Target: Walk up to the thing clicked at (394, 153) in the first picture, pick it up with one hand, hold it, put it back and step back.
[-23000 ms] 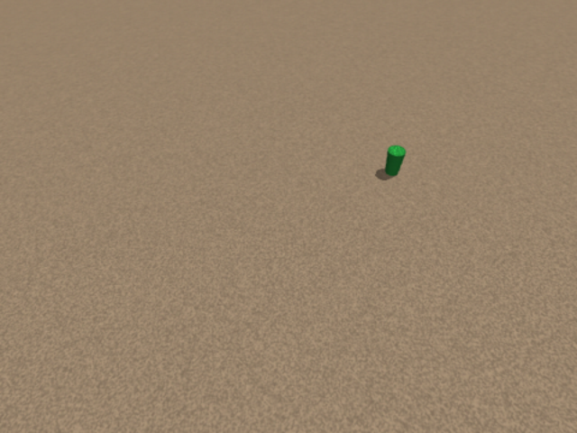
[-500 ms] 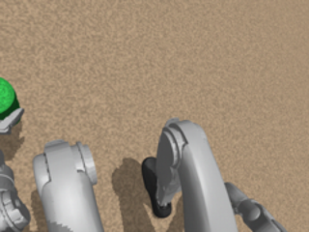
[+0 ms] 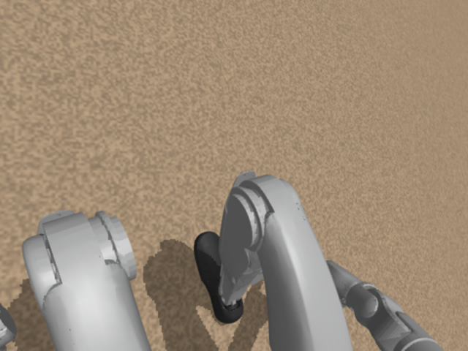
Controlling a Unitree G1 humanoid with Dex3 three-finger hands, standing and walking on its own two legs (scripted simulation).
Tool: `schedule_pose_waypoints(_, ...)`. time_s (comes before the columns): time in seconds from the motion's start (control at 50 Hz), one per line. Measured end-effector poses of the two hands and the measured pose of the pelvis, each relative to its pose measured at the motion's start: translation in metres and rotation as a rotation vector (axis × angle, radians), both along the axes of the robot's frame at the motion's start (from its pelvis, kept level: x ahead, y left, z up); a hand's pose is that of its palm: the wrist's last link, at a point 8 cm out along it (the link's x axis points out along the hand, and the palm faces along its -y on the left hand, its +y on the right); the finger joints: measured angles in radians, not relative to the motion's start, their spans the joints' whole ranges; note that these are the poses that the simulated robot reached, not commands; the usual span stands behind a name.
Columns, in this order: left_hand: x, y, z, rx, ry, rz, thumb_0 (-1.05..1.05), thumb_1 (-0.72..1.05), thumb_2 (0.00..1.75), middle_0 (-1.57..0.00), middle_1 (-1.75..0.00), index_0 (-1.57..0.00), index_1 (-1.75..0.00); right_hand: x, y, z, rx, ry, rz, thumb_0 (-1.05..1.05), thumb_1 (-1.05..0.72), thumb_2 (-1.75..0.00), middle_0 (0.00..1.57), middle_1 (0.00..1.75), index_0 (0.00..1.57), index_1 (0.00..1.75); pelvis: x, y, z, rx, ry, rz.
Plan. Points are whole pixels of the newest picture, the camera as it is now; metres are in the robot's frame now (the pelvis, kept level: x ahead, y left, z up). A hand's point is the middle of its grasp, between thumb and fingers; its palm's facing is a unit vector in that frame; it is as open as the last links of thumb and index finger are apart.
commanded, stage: lower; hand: left
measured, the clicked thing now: out of the picture +0.42 +0.31 -0.20
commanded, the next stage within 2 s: loosen in 0.22 s
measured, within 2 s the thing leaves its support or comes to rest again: rests again in 0.10 s
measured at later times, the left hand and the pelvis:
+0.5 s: hand out of the picture +0.42 +0.31 -0.19, palm faces +0.51 -0.86 -0.01, open 11.3 cm; pelvis +0.00 +0.01 +0.00, yaw -2 degrees
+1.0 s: hand out of the picture +0.42 +0.32 -0.18, palm faces +0.51 -0.86 +0.00, open 16.2 cm; pelvis -0.01 +0.01 +0.00, yaw -2 degrees
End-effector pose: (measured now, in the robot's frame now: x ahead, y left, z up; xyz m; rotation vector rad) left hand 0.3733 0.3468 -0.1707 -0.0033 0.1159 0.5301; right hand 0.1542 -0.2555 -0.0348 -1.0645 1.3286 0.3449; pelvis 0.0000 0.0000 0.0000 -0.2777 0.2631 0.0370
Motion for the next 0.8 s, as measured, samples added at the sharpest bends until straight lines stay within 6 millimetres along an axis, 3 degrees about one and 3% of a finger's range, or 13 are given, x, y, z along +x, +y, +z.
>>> schedule_pose_waypoints(0.44, 0.001, 0.001, -0.012, 0.002, -0.024, 0.001, -0.02, -0.53, 1.03, -0.68, -0.95, -0.65, -0.96, 0.000, 0.013, 0.011, -0.037, 0.012, 0.070, 0.00, -0.91, -0.90, 0.21, 0.30, 0.20, 0.30, -0.004, 0.007, -0.001, -0.037, -0.039, -0.019)
schedule_pose_waypoints(0.64, 0.002, 0.004, -0.011, 0.003, -0.044, 0.002, -0.02, -0.45, 0.69, -0.73, -0.78, -0.73, -0.76, -0.001, 0.018, 0.016, -0.049, 0.008, 0.085, 0.00, -0.91, -0.89, 0.21, 0.30, 0.20, 0.30, -0.006, 0.009, -0.001, -0.047, -0.054, -0.022)
schedule_pose_waypoints(0.8, 0.007, 0.005, -0.004, 0.012, -0.062, -0.010, -0.01, -0.50, 0.39, -0.59, -0.54, -0.60, -0.52, -0.002, 0.020, 0.017, -0.043, 0.007, 0.081, 0.00, -0.91, -0.89, 0.21, 0.30, 0.20, 0.30, -0.007, 0.010, 0.000, -0.051, -0.051, -0.024)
